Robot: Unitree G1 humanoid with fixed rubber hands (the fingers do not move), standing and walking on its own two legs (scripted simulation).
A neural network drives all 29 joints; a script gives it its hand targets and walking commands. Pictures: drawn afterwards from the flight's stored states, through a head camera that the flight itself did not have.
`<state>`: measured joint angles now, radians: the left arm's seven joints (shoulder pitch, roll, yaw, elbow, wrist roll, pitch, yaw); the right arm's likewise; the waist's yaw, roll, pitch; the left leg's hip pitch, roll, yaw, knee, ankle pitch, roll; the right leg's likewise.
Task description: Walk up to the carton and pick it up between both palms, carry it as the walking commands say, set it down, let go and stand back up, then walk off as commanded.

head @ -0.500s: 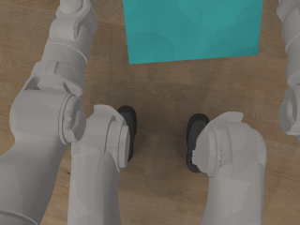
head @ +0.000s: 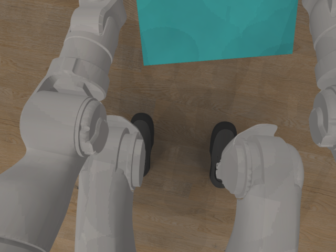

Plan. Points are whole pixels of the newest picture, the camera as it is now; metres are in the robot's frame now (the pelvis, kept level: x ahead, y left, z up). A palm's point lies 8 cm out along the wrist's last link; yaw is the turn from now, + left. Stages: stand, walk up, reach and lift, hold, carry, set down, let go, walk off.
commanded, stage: reach and lift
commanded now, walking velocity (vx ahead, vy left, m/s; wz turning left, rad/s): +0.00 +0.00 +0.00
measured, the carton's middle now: out of the picture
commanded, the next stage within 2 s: none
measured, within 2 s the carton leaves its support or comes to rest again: leaves its support in 0.80 s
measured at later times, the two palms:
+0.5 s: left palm out of the picture +0.55 +0.14 -0.17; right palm out of the picture +0.56 -0.19 -0.18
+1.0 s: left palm out of the picture +0.55 +0.14 -0.13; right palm out of the picture +0.56 -0.18 -0.14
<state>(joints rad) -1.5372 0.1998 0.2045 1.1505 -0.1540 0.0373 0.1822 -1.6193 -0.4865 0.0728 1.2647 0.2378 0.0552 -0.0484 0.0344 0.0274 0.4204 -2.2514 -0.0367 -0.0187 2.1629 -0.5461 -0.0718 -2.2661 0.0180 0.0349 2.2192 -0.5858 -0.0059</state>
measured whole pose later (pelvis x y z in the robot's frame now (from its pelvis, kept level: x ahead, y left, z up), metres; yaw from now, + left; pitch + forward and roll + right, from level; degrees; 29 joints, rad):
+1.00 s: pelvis +0.01 +0.01 +0.00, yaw -1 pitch +39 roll +3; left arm -1.34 0.11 0.39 0.85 -0.04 0.22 0.20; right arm -1.48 -0.37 -0.10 1.06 0.02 0.25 -0.06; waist 0.04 0.03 0.25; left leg -2.28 -0.09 -0.04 2.15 -0.56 -0.09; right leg -2.30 0.05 0.05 2.19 -0.58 0.02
